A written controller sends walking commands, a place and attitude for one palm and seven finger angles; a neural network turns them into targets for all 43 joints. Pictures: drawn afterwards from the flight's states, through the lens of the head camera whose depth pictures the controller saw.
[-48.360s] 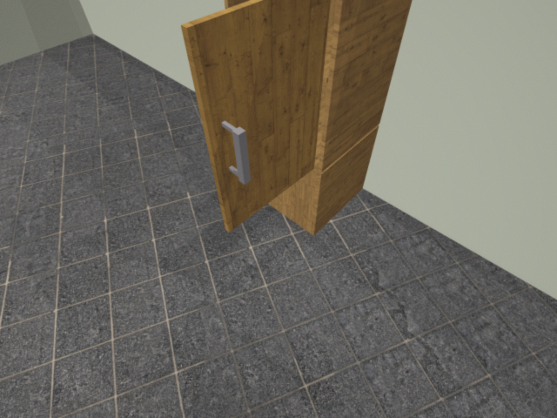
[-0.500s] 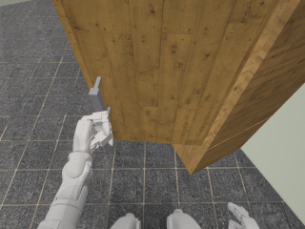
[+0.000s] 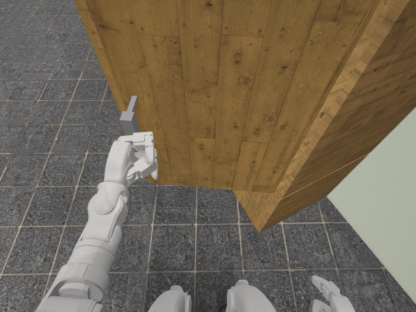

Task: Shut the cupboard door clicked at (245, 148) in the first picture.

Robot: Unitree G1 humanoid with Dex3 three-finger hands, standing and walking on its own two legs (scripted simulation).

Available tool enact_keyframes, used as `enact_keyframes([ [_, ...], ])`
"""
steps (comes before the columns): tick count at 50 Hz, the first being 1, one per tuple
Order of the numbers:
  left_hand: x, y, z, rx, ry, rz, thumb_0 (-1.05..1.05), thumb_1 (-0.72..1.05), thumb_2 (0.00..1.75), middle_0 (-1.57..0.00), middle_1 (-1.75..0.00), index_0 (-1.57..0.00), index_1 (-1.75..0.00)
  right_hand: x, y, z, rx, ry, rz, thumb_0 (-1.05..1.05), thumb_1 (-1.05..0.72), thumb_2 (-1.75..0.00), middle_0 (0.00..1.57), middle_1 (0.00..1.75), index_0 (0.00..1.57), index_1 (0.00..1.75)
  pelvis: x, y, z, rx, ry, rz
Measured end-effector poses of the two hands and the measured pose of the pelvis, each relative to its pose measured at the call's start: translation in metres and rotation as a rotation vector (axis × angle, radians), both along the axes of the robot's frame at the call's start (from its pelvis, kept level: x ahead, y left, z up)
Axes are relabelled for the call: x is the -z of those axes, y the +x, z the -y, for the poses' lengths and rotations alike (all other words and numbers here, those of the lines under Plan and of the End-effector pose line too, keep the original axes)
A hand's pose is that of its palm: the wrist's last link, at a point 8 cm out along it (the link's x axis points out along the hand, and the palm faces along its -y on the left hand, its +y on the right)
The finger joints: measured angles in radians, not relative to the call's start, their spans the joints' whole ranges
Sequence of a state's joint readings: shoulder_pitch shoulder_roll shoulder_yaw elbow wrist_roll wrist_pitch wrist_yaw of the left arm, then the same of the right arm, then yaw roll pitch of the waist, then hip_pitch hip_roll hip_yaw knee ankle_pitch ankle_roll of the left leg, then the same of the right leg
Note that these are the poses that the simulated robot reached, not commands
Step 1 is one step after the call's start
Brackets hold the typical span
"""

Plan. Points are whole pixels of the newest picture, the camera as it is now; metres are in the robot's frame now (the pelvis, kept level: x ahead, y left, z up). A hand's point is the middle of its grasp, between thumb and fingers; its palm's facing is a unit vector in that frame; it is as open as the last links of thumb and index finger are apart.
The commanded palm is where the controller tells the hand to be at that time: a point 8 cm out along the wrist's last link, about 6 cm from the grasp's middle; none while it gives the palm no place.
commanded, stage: push the door shut along its arc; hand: left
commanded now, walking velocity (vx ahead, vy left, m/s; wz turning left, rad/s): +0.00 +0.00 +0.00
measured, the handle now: (139, 132) +0.46 +0.15 +0.04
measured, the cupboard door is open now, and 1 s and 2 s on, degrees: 58 43 28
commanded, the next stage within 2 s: pull the fist back off the door in 1.58 s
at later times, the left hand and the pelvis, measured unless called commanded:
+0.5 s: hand (161, 139) +0.44 +0.10 +0.05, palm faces -0.25 -0.97 -0.05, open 3.1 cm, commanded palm +0.44 +0.14 +0.05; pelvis -0.01 +0.02 -0.01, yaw +0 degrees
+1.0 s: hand (188, 115) +0.51 +0.05 +0.05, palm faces -0.40 -0.92 -0.04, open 3.1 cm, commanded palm +0.51 +0.10 +0.05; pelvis -0.01 +0.02 -0.03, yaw -2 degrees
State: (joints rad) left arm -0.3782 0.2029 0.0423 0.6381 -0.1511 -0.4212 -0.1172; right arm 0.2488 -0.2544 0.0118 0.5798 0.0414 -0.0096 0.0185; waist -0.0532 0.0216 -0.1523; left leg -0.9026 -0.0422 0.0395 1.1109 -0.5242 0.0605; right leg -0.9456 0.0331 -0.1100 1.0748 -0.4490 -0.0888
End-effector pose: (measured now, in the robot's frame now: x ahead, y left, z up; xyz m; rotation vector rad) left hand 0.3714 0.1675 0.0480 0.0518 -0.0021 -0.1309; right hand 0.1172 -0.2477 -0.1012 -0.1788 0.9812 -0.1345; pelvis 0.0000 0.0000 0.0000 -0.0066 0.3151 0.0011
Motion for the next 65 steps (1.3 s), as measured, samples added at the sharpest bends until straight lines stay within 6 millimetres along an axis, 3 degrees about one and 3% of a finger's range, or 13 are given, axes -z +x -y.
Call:
enact_keyframes([
  [9, 0.000, 0.015, -0.003, 0.032, 0.004, 0.001, 0.02, 0.90, 0.90, -1.33, -1.50, -1.31, -1.50, 0.006, -0.030, 0.001, 0.023, -0.013, -0.078, 0.01, -0.90, -0.90, 0.20, 0.30, 0.20, 0.29, 0.002, -0.005, -0.005, -0.003, -0.005, -0.008],
  [17, -0.001, 0.044, -0.005, 0.071, 0.008, -0.009, 0.02, 0.90, 0.90, -1.33, -1.50, -1.31, -1.50, 0.010, -0.059, 0.003, 0.048, -0.042, -0.144, 0.01, -0.90, -0.90, 0.20, 0.30, 0.20, 0.29, 0.007, -0.012, -0.009, -0.011, -0.016, -0.027],
  [32, 0.000, 0.080, 0.020, 0.176, 0.017, -0.028, 0.02, 0.90, 0.90, -1.30, -1.50, -1.30, -1.50, 0.015, -0.109, -0.003, 0.112, -0.045, -0.262, 0.01, -0.91, -0.90, 0.20, 0.30, 0.20, 0.29, 0.014, -0.014, -0.020, 0.003, -0.024, -0.061],
  [39, -0.001, 0.101, 0.026, 0.204, 0.020, -0.035, 0.02, 0.90, 0.90, -1.30, -1.50, -1.30, -1.50, 0.017, -0.123, -0.006, 0.134, -0.046, -0.294, 0.01, -0.90, -0.90, 0.20, 0.30, 0.20, 0.29, 0.017, -0.013, -0.021, 0.006, -0.030, -0.085],
  [53, -0.004, 0.146, 0.063, 0.285, -0.001, -0.054, 0.01, 0.89, 0.91, -1.30, -1.50, -1.30, -1.50, 0.021, -0.142, -0.004, 0.183, -0.055, -0.350, 0.01, -0.90, -0.90, 0.20, 0.30, 0.20, 0.29, 0.028, -0.008, -0.017, 0.026, -0.033, -0.140],
  [65, -0.004, 0.157, 0.064, 0.318, 0.035, -0.088, -0.03, 0.86, 0.94, -1.30, -1.50, -1.30, -1.50, 0.026, -0.151, -0.001, 0.182, -0.049, -0.405, 0.01, -0.90, -0.90, 0.20, 0.30, 0.20, 0.29, 0.030, -0.007, -0.009, 0.016, -0.035, -0.155],
])
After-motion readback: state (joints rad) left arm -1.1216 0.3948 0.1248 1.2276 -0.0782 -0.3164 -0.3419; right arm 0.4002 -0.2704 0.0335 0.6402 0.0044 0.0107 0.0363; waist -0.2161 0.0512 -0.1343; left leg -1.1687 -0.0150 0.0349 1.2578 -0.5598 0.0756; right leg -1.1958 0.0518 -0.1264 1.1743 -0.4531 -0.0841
